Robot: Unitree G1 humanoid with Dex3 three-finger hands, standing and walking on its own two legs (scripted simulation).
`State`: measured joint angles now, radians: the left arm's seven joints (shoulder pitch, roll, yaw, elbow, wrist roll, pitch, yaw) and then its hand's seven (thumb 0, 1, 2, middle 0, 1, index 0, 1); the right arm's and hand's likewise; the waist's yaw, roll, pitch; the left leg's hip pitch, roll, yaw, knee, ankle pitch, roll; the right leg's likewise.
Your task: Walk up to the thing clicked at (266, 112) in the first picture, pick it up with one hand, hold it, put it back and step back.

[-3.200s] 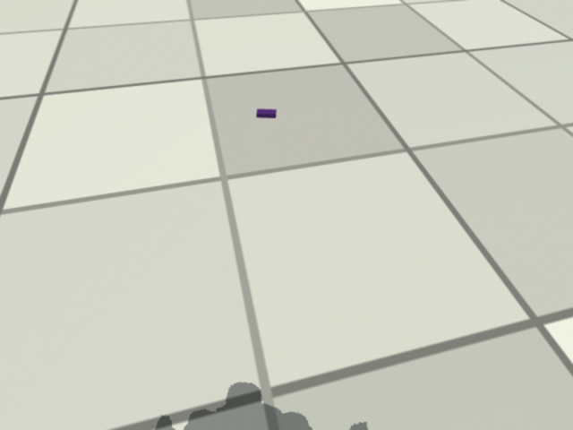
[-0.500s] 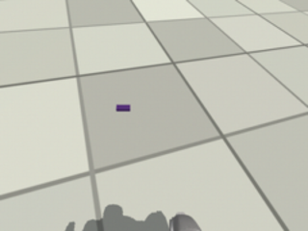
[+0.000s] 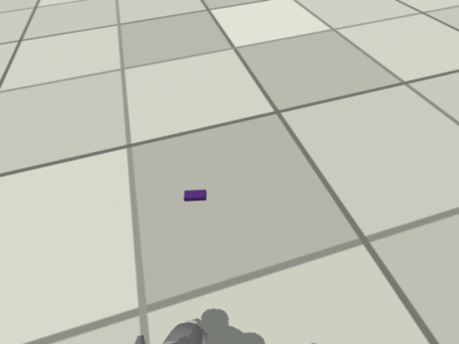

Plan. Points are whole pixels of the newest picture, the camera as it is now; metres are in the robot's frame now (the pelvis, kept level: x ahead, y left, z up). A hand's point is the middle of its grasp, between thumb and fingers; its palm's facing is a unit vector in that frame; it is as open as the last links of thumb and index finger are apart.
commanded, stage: walk up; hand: left
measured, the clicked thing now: (195, 195) +0.96 +0.26 -0.77
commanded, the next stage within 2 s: none
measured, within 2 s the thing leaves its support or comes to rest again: neither
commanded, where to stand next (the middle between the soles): +0.57 +0.02 m, yaw +2 degrees
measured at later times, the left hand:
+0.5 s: hand (100, 298) +0.24 +0.30 -0.15, palm faces +0.00 -0.95 -0.31, open 7.4 cm
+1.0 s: hand (132, 234) +0.37 +0.26 -0.12, palm faces +0.00 -0.91 -0.41, open 7.4 cm
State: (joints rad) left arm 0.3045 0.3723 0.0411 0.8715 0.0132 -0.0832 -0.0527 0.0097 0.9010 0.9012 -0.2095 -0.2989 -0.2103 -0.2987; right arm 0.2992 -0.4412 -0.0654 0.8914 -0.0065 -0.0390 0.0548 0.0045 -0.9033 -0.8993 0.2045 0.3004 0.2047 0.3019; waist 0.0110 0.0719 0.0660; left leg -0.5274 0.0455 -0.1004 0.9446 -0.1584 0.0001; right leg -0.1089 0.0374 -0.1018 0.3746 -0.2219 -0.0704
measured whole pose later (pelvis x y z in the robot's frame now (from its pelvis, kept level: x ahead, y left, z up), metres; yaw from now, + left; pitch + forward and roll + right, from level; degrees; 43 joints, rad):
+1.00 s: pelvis +0.35 -0.02 +0.00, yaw +1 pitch -3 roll +0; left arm 0.35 0.38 0.03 0.85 0.01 -0.08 -0.04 0.01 0.90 0.90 -0.21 -0.30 -0.21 -0.30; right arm 0.29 -0.43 -0.06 0.87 -0.01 -0.03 0.06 0.01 -0.90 -0.90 0.20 0.30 0.20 0.30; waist 0.02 0.07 0.09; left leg -0.50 0.06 -0.03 0.89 -0.29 0.00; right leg -0.17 -0.03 -0.05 0.46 -0.24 -0.02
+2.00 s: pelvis +0.44 +0.01 -0.01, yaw +1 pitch -3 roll +0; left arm 0.11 0.35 0.00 1.06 0.01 -0.01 -0.03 0.01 0.90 0.90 -0.21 -0.30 -0.21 -0.30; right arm 0.18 -0.38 0.00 1.11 -0.02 -0.02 0.02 0.01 -0.90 -0.90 0.21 0.30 0.21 0.30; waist -0.01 -0.01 0.04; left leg -0.23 0.02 0.05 0.47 -0.19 0.00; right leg -0.25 -0.02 -0.02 0.45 -0.15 0.00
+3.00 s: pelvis +0.48 +0.01 +0.00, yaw +2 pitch -2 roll +0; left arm 0.08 0.34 0.01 1.16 0.01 -0.01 -0.01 0.01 0.90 0.90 -0.21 -0.30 -0.21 -0.30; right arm 0.09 -0.35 -0.01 1.17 -0.01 -0.01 0.01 0.01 -0.90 -0.90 0.20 0.30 0.20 0.30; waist -0.01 0.00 0.04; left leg -0.11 0.02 0.03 0.32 -0.17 -0.01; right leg -0.13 -0.02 -0.03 0.31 -0.14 0.01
